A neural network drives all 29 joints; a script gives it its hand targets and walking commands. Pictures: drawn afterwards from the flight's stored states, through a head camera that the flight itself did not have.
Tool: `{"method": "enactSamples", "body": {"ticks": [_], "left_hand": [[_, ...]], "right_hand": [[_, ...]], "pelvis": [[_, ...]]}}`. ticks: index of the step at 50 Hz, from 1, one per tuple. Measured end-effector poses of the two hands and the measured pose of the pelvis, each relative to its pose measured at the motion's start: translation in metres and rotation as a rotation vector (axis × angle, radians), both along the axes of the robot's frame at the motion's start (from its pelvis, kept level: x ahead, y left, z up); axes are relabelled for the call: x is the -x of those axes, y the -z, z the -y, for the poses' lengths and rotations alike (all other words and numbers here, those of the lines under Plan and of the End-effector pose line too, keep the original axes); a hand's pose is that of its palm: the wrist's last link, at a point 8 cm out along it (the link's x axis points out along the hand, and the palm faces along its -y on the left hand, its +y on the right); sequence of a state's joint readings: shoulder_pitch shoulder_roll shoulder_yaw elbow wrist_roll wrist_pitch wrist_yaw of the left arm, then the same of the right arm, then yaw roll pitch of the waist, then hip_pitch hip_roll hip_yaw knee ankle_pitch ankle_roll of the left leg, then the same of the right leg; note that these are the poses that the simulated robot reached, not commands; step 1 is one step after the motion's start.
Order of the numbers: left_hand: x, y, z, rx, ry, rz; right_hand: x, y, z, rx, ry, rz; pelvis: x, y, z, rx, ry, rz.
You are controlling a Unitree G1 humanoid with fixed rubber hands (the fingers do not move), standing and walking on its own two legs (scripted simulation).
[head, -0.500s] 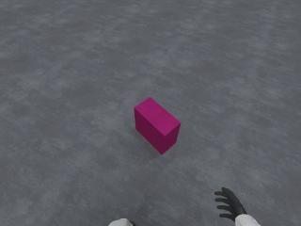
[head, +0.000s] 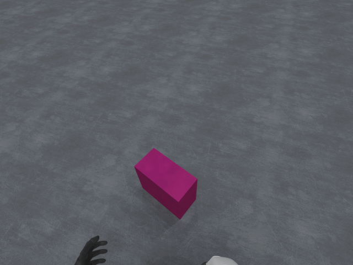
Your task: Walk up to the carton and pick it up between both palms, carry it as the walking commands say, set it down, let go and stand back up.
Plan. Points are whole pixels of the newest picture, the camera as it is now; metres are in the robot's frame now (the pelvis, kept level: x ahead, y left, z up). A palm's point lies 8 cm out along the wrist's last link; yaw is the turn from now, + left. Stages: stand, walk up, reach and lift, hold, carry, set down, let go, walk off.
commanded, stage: walk up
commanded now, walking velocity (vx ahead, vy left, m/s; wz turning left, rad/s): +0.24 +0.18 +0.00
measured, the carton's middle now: (166, 183) +0.59 +0.04 -0.63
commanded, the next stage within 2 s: none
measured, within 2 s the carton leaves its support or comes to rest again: neither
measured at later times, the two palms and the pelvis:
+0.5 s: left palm out of the picture +0.05 +0.29 -0.14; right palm (244, 235) +0.19 -0.16 -0.11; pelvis +0.09 +0.06 +0.01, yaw +0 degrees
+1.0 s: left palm out of the picture +0.13 +0.29 -0.13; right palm out of the picture +0.13 -0.16 -0.13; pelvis +0.12 +0.07 +0.02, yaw +0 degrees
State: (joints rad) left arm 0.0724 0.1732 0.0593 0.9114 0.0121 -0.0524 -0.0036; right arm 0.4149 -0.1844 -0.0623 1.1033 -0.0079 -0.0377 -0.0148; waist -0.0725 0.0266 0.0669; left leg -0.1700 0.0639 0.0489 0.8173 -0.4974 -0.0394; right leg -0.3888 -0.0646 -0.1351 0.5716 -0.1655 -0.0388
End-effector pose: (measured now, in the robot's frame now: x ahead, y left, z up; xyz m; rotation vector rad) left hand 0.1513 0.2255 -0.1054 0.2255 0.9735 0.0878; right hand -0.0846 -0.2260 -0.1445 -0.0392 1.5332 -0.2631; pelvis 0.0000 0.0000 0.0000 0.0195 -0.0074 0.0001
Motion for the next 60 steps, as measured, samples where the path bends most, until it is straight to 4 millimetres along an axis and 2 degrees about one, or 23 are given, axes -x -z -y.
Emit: {"method": "enactSamples", "body": {"ticks": [5,11,15,20,23,27,32,38,47,56,60], "left_hand": [[0.06,-0.01,-0.025,-0.077,-0.129,-0.181],[0.123,-0.015,-0.038,-0.09,-0.229,-0.35],[0.143,-0.011,-0.044,-0.061,-0.265,-0.425],[0.139,0.015,-0.053,0.024,-0.273,-0.482],[0.12,0.03,-0.058,0.062,-0.26,-0.483],[0.087,0.036,-0.064,0.078,-0.22,-0.449],[0.052,0.031,-0.073,0.062,-0.187,-0.389],[0.03,0.024,-0.078,0.035,-0.168,-0.367],[0.023,0.022,-0.073,0.03,-0.162,-0.382],[0.03,0.024,-0.061,0.045,-0.168,-0.408],[0.042,0.026,-0.058,0.036,-0.168,-0.442]], "right_hand": [[-0.09,-0.002,0.019,-0.013,-0.107,0.105],[-0.175,-0.011,0.013,-0.02,-0.19,0.211],[-0.225,-0.02,-0.005,-0.013,-0.244,0.28],[-0.274,-0.029,-0.036,0.048,-0.254,0.392],[-0.279,-0.035,-0.054,0.064,-0.244,0.398],[-0.273,-0.037,-0.068,0.063,-0.225,0.367],[-0.26,-0.029,-0.075,0.05,-0.186,0.307],[-0.238,-0.023,-0.073,0.042,-0.157,0.242],[-0.213,-0.02,-0.067,0.04,-0.138,0.158],[-0.21,-0.019,-0.066,0.032,-0.139,0.139],[-0.21,-0.015,-0.067,0.032,-0.117,0.13]], "pelvis": [[-0.025,-0.014,0.003,-0.025,-0.006,0.0],[-0.049,-0.022,-0.005,-0.032,-0.005,-0.004],[-0.064,-0.023,-0.019,-0.024,-0.007,-0.011],[-0.084,-0.013,-0.047,0.03,0.008,0.003],[-0.091,-0.012,-0.057,0.027,-0.001,0.015],[-0.098,-0.014,-0.065,0.018,0.003,0.024],[-0.106,-0.015,-0.072,0.013,0.0,0.028],[-0.114,-0.018,-0.074,0.015,0.002,0.024],[-0.121,-0.018,-0.071,0.015,-0.001,0.022],[-0.125,-0.018,-0.066,0.018,-0.004,0.021],[-0.124,-0.016,-0.064,0.024,0.004,0.011]]}}
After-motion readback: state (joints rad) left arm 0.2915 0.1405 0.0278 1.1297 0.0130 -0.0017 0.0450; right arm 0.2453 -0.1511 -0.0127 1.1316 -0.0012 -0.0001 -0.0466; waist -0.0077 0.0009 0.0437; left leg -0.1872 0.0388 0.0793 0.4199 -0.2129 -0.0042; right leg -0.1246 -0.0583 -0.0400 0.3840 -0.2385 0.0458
